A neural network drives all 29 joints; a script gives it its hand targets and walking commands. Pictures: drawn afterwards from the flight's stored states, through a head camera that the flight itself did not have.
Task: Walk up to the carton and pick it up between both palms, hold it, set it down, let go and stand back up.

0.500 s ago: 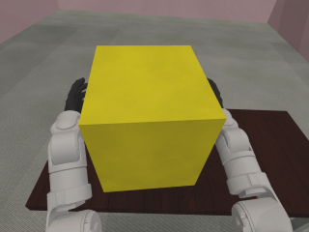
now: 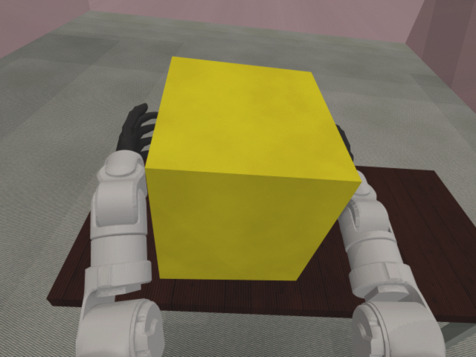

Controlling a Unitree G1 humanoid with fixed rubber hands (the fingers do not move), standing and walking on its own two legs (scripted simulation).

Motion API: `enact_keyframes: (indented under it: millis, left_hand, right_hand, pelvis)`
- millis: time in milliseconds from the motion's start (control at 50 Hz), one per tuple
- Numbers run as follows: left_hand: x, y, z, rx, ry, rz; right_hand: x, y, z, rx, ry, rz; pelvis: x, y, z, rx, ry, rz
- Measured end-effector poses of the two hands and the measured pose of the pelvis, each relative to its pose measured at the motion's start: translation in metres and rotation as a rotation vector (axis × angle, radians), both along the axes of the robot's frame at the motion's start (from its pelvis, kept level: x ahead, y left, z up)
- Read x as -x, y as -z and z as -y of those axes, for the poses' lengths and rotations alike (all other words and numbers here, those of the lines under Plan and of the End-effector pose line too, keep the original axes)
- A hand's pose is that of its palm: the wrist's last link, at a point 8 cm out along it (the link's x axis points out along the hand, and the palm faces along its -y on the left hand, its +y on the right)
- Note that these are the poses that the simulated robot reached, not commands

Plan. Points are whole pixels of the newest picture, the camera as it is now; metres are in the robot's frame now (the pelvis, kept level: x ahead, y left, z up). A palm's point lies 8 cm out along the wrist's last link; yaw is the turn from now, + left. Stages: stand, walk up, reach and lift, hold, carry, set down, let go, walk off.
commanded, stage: hold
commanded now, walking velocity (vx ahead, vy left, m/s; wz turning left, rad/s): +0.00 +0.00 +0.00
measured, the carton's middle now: (236, 173) +0.39 +0.01 +0.14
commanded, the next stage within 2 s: none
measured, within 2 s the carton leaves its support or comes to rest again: neither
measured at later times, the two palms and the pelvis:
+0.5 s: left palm (122, 155) +0.36 +0.19 +0.20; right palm (333, 153) +0.38 -0.15 +0.19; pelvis +0.03 -0.02 +0.00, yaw +3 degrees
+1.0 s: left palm (132, 135) +0.39 +0.17 +0.21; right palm (337, 142) +0.41 -0.16 +0.20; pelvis +0.03 -0.01 +0.00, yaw +1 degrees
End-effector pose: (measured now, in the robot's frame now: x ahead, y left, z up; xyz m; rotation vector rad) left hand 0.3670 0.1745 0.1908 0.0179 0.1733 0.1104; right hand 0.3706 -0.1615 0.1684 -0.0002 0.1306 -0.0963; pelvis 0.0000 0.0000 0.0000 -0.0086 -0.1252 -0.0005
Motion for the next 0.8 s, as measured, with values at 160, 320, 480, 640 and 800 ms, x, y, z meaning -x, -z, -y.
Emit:
enact_keyframes:
  millis: [160,320,480,640,800]
  left_hand:
    - [-0.016,-0.028,0.004,-0.048,-0.059,0.056]
    - [-0.012,0.011,0.005,-0.006,-0.032,-0.023]
    - [0.007,-0.001,-0.009,0.007,-0.036,0.089]
    - [0.010,0.001,-0.013,0.008,-0.016,0.029]
    - [-0.001,0.012,-0.002,0.001,0.008,-0.007]
  right_hand:
    - [-0.035,-0.024,0.002,-0.022,-0.051,0.063]
    - [-0.032,0.000,0.005,-0.002,-0.030,-0.008]
    - [-0.015,-0.018,-0.010,-0.017,-0.031,0.103]
    - [-0.003,-0.011,-0.013,-0.014,-0.009,0.046]
    - [0.001,0.012,-0.002,-0.017,0.020,0.012]
  pelvis:
    - [-0.019,-0.002,0.015,0.004,-0.033,-0.026]
    - [-0.033,-0.003,0.024,0.007,-0.042,0.003]
    - [-0.029,-0.002,0.019,0.009,-0.045,0.008]
    - [-0.014,-0.002,0.002,0.012,-0.030,0.033]
    - [-0.006,-0.001,-0.007,0.004,-0.007,-0.003]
